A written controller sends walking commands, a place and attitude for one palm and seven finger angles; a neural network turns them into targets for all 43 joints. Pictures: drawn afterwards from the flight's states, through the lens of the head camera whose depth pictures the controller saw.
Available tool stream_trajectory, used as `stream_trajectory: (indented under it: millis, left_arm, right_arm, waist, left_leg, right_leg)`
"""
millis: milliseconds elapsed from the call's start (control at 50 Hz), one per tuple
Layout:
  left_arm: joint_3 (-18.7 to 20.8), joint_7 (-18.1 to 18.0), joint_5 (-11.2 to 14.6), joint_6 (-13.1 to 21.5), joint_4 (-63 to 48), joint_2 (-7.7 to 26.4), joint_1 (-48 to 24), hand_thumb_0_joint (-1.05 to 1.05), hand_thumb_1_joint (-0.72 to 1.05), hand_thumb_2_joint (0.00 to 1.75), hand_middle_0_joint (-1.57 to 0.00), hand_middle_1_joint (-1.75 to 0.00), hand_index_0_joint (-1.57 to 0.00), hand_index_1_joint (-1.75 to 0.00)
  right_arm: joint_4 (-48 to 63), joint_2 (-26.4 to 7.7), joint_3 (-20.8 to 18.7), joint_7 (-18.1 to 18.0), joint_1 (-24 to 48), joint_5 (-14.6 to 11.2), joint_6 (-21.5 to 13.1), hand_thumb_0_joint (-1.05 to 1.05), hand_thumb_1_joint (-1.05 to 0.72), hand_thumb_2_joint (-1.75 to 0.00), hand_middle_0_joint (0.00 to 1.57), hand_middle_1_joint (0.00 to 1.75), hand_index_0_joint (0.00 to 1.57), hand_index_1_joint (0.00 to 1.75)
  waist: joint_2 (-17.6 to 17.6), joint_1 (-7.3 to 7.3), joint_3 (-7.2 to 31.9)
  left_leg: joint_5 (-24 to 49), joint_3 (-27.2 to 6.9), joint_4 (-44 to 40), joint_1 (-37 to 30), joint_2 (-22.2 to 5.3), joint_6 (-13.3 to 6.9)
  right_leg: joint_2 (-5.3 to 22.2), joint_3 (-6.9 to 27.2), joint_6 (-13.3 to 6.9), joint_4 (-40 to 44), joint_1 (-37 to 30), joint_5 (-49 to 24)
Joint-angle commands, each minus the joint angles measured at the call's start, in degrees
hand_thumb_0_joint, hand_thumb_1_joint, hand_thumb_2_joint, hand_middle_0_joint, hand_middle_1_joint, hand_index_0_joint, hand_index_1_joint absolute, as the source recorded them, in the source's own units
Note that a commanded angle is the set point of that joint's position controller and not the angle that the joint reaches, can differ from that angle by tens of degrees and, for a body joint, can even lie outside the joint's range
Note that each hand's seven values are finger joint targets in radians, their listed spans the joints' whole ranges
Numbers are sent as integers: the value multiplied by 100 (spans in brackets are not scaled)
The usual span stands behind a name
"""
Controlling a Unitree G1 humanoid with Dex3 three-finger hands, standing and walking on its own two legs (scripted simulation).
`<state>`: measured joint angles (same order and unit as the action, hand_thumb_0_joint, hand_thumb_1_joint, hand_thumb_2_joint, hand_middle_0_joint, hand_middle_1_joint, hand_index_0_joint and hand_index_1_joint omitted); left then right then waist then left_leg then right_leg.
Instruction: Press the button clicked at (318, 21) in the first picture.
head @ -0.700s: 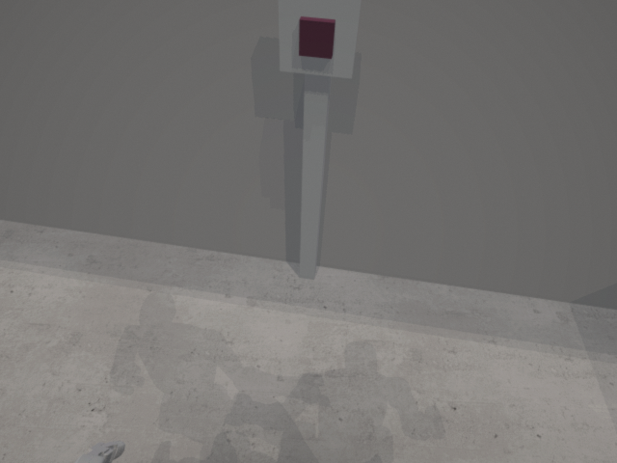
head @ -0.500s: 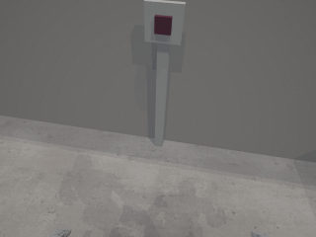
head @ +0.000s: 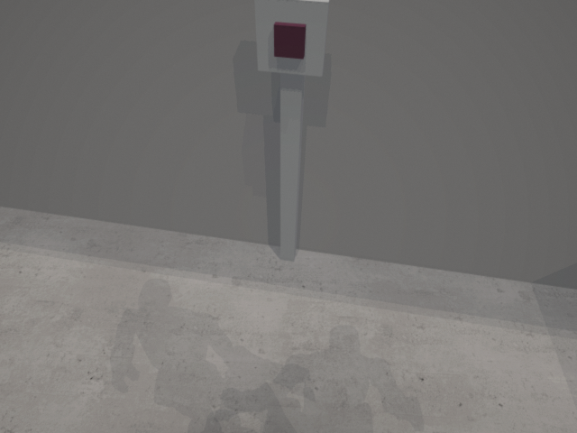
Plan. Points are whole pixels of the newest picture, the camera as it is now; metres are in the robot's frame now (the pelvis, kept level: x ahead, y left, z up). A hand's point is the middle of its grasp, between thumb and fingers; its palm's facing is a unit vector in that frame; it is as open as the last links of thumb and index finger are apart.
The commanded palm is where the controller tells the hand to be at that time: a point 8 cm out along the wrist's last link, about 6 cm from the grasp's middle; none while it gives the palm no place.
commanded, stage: stand and wait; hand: left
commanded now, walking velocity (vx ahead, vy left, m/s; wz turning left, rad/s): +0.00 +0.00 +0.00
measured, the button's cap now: (289, 40) +0.92 +0.05 +0.16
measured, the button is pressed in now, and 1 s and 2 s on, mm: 0 0 0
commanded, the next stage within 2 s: look at it before walking up in 0.18 s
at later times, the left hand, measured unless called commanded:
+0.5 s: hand out of the picture +0.07 +0.24 -0.16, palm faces -0.03 -0.95 -0.32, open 7.4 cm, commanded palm none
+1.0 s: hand out of the picture +0.07 +0.23 -0.16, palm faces -0.03 -0.95 -0.31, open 7.4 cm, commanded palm none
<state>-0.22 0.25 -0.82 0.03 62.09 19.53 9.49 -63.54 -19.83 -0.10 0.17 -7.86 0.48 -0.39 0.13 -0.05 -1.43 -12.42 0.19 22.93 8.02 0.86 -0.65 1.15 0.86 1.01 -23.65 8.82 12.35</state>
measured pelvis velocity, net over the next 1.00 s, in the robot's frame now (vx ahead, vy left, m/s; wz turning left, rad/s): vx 0.02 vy -0.01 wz -0.02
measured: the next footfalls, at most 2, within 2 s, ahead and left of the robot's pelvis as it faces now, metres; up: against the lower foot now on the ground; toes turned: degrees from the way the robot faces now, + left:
left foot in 1.62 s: +0.36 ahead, +0.04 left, +0.00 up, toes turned +3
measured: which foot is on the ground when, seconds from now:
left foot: down 0.00-1.00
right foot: down 0.00-1.00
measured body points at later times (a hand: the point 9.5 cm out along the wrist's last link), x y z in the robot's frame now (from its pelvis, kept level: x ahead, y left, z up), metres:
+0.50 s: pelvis +0.00 -0.01 +0.00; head -0.01 -0.01 +0.45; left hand +0.07 +0.29 -0.13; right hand +0.06 -0.30 -0.13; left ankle +0.00 +0.11 -0.74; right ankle +0.01 -0.13 -0.74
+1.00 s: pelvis +0.02 -0.01 +0.00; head +0.01 -0.01 +0.45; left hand +0.07 +0.28 -0.14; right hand +0.08 -0.29 -0.14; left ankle +0.00 +0.11 -0.74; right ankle +0.01 -0.13 -0.74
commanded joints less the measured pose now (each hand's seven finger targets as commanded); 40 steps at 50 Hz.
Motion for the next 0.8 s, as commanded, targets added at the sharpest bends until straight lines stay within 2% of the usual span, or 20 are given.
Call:
stream_trajectory:
  millis: [0,200,280,380,520,620,780]
  left_arm:
    - [220,-92,13,136,-391,1190,-393,0,90,90,-20,-30,-20,-30]
    - [218,-87,12,152,-368,1184,-376,0,90,90,-20,-30,-20,-30]
    - [229,-92,11,166,-377,1176,-388,0,90,90,-20,-30,-20,-30]
    - [222,-90,7,155,-363,1169,-378,0,90,90,-20,-30,-20,-30]
    - [217,-83,8,157,-350,1162,-384,0,90,90,-20,-30,-20,-30]
    - [216,-81,8,151,-333,1152,-347,0,90,90,-20,-30,-20,-30]
    - [218,-90,8,171,-316,1173,-339,0,90,90,-20,-30,-20,-30]
  right_arm:
    - [402,-1146,-207,-71,399,1,-139,0,-90,-90,20,30,20,30]
    - [325,-1127,-203,-65,324,6,-153,0,-90,-90,20,30,20,30]
    - [324,-1125,-203,-69,304,1,-159,0,-90,-90,20,30,20,30]
    - [301,-1115,-202,-65,346,1,-145,0,-90,-90,20,30,20,30]
    - [297,-1119,-204,-67,350,5,-148,0,-90,-90,20,30,20,30]
    - [306,-1136,-198,-73,365,2,-162,0,-90,-90,20,30,20,30]
    - [305,-1138,-199,-79,369,-14,-166,0,-90,-90,20,30,20,30]
  waist:
    - [68,2,105]
    - [49,-2,186]
    - [93,5,257]
    - [14,-5,113]
    - [-6,5,151]
    - [-84,-9,229]
    - [13,1,381]
  left_leg:
    - [249,-628,-518,171,-692,-145]
    - [293,-641,-525,132,-702,-124]
    - [538,-623,-481,84,-721,-112]
    - [341,-635,-541,132,-711,-107]
    - [378,-626,-559,64,-728,-101]
    - [498,-637,-579,20,-752,-116]
    - [861,-609,-521,-109,-770,-110]
  right_leg:
    - [562,577,-264,513,99,-167]
    - [576,617,-275,581,119,-90]
    - [572,597,-278,541,43,-403]
    - [559,618,-271,614,136,-167]
    - [551,606,-261,611,154,-222]
    - [545,575,-256,566,71,-391]
    - [570,528,-258,513,-84,-819]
